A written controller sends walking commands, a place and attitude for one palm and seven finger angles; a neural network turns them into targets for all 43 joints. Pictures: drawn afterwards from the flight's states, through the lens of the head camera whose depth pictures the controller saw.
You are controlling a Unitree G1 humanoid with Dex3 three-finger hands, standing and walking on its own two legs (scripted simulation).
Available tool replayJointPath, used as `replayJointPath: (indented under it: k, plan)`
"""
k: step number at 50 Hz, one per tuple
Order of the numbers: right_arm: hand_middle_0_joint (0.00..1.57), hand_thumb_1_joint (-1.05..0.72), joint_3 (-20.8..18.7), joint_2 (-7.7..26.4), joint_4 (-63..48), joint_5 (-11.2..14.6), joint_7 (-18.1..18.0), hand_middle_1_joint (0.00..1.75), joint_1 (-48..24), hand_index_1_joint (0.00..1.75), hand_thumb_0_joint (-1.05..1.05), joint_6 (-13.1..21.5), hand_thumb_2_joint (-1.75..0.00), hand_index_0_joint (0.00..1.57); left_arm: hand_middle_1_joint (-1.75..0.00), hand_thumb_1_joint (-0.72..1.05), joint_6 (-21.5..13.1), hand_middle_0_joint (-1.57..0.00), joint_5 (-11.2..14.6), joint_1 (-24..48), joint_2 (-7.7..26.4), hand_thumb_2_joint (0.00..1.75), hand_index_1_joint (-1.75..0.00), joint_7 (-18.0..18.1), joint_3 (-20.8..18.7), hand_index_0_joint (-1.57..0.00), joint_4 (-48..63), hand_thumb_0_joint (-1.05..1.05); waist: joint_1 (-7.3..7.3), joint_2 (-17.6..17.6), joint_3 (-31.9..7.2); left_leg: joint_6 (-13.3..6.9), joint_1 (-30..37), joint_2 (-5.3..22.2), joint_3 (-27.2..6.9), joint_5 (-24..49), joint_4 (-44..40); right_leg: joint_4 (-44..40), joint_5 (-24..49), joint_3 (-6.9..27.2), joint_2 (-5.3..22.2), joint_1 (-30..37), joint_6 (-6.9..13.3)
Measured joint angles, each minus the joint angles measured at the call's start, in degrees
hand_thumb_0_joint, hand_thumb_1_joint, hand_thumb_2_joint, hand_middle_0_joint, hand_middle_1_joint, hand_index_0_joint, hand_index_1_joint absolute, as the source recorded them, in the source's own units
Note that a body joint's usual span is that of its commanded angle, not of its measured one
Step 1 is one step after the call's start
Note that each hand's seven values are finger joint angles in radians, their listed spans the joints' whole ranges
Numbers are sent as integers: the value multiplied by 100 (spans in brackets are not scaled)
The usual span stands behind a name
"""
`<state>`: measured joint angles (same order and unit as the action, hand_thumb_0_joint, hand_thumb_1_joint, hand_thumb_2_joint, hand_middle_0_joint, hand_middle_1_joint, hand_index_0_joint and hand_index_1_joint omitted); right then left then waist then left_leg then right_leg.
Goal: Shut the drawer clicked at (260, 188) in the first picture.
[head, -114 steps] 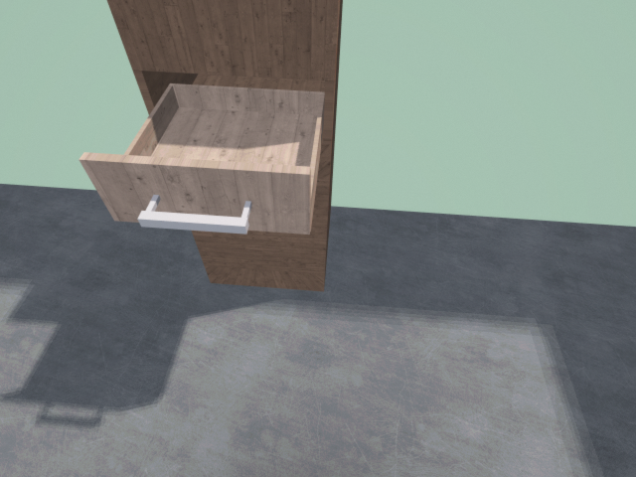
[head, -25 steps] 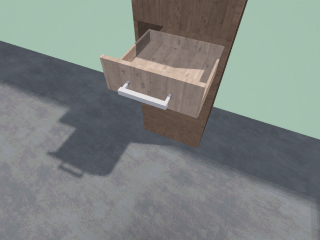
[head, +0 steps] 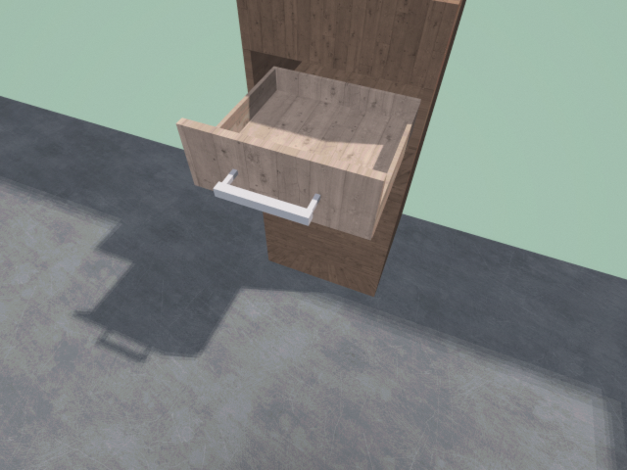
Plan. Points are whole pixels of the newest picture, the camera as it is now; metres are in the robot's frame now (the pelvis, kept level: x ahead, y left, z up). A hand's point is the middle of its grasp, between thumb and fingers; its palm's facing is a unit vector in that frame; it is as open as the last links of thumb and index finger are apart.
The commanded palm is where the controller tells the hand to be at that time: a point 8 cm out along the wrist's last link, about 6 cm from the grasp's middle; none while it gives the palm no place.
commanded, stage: turn to face it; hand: left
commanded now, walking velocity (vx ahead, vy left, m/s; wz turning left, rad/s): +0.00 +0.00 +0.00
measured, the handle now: (267, 195) +0.56 +0.12 -0.02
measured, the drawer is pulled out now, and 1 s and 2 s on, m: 0.30 0.30 0.30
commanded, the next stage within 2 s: take the last steps up to it in 0.80 s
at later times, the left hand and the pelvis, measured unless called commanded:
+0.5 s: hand out of the picture +0.04 +0.20 -0.18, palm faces -0.07 -0.96 -0.27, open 7.4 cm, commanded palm none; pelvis -0.03 -0.01 -0.02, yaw -8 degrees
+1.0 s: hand out of the picture +0.05 +0.19 -0.19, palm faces -0.15 -0.97 -0.19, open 7.4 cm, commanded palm none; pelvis -0.03 +0.00 -0.01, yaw -14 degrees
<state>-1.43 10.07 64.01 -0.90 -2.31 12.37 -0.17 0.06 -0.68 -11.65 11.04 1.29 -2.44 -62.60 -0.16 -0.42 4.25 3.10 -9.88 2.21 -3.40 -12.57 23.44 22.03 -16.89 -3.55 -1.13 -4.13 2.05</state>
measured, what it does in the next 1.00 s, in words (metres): steps on the spot: left foot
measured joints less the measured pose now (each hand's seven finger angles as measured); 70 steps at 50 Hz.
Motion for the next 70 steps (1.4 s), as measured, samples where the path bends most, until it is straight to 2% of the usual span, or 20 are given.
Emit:
replayJointPath:
  k: [9,19,23,25,28,30,32,41,43,45,46,49,53,56,59,60,61,63,66,70]
  plan:
    - [20,-91,-27,40,-48,-10,-31,30,12,30,0,-20,-90,20,-30,91,65,-20,-1,13,77,90,-30,9,-65,-20,87,1,31,29,-4,-11,-22,41,125,-68,105,89,-9,125,-25,-70,-14]
    - [20,-91,-144,-20,-437,-41,-72,30,-82,30,0,-89,-90,20,-30,91,323,-20,-50,-56,126,90,-30,-108,-239,-20,363,1,77,-54,159,-41,-381,166,577,-347,702,1054,-270,555,-109,-793,-24]
    - [20,-91,-180,0,-543,-81,-68,30,-114,30,0,-87,-90,20,-30,91,379,-20,-61,13,177,90,-30,-168,-306,-20,548,1,135,-47,287,14,-492,249,753,-406,905,1688,-772,374,-42,-1121,-43]
    - [20,-91,-211,67,-551,-55,-69,30,-140,30,0,-144,-90,20,-30,91,316,-20,-102,10,148,90,-30,-186,-319,-20,635,1,127,99,322,-4,-677,348,689,-555,1276,1484,-343,270,-105,-1081,66]
    - [20,-91,-261,132,-513,-13,-52,30,-256,30,0,-300,-90,20,-30,91,244,-20,-122,-41,104,90,-30,-135,-275,-20,692,1,134,119,320,-89,-1218,80,352,-1452,2736,1287,-298,258,-125,-1029,217]
    - [20,-91,-273,143,-520,-4,-31,30,-351,30,0,-309,-90,20,-30,91,255,-20,-120,-99,88,90,-30,-102,-261,-20,698,1,169,33,304,-96,-1484,-52,320,-1440,3478,981,-135,337,-116,-953,262]
    - [20,-91,-273,148,-573,6,-9,30,-448,30,1,-280,-90,20,-30,91,251,-20,-113,-158,69,90,-30,-80,-239,-20,684,1,186,-51,299,-72,-1583,-101,358,-1327,3697,692,62,429,-117,-883,277]
    - [19,-91,-216,89,-758,57,1,30,-797,30,0,-221,-90,19,-30,91,224,-21,-123,-306,-17,90,-30,-51,-183,-20,645,1,293,-165,204,-91,-1101,-141,306,-1257,2389,221,375,667,-273,-752,256]
    - [19,-91,-193,37,-797,72,-1,30,-844,30,0,-184,-90,19,-30,91,229,-21,-122,-310,2,90,-30,-49,-194,-20,637,1,313,-218,183,-115,-885,-167,305,-1145,1856,275,365,725,-307,-792,226]
    - [19,-91,-156,-7,-844,83,-7,30,-829,30,0,-104,-90,20,-30,91,252,-21,-89,-315,31,90,-30,-52,-204,-20,616,1,280,-248,135,-157,-545,-156,332,-624,1021,436,289,757,-355,-871,172]
    - [19,-91,-134,20,-891,71,-7,30,-767,30,0,-47,-90,20,-30,91,267,-21,-62,-342,18,90,-30,-57,-203,-20,625,1,246,-152,56,-239,-361,-58,267,-305,566,582,212,721,-453,-962,141]
    - [20,-91,-81,-73,-890,-39,-27,30,-632,30,0,-16,-90,20,-30,91,314,-20,-30,-204,122,90,-30,-81,-230,-20,610,1,224,-281,69,-277,-328,-96,315,-429,617,1799,-876,655,-340,-1382,-67]
    - [20,-91,-5,-145,-825,-132,12,30,-267,30,0,19,-90,20,-30,91,289,-20,-103,-69,197,90,-30,-182,-263,-20,637,1,197,-260,34,-260,-113,-42,357,-384,343,2892,-980,480,-96,-1723,-139]
    - [20,-91,-5,-131,-694,-153,51,30,22,30,0,59,-90,20,-30,91,210,-20,-105,-9,180,90,-30,-235,-217,-20,662,1,139,-116,10,-220,44,33,391,-359,172,2521,-953,299,110,-1621,-132]
    - [20,-91,-36,-69,-531,-124,84,30,315,30,0,51,-90,20,-30,91,96,-20,-97,-4,151,90,-30,-280,-168,-20,670,1,68,32,-25,-143,93,113,459,-554,343,1430,-611,108,195,-1217,-109]
    - [20,-91,-45,-55,-490,-91,98,30,436,30,0,41,-90,20,-30,91,30,-20,-102,-36,170,90,-30,-290,-156,-20,691,1,51,11,-66,-151,15,86,489,-720,580,960,-438,141,233,-1032,-73]
    - [20,-91,-62,-22,-420,-56,114,30,505,30,0,11,-90,20,-30,91,-42,-20,-111,-36,153,90,-30,-271,-159,-20,665,1,44,41,-62,-179,-124,92,506,-1055,999,902,-51,149,231,-1020,-76]
    - [20,-91,-115,76,-275,-53,166,30,592,30,0,-86,-90,20,-30,91,-105,-20,-103,-42,54,90,-30,-222,-123,-20,587,1,-26,186,-14,-235,-528,91,454,-1593,2095,977,-79,35,196,-886,-92]
    - [20,-91,-180,133,-146,-60,223,30,660,30,1,-125,-90,20,-30,91,-146,-20,-94,-218,-39,90,-30,-163,-112,-20,514,1,-30,168,-38,-246,-1093,70,582,-1408,2994,604,-149,-25,234,-523,-106]
    - [19,-91,-202,92,-206,-31,289,30,525,30,1,-70,-90,19,-30,91,-197,-20,-91,-453,-87,90,-30,-141,-96,-20,311,1,-8,-15,5,-186,-1402,134,783,-884,2364,65,-29,-11,303,-114,-168]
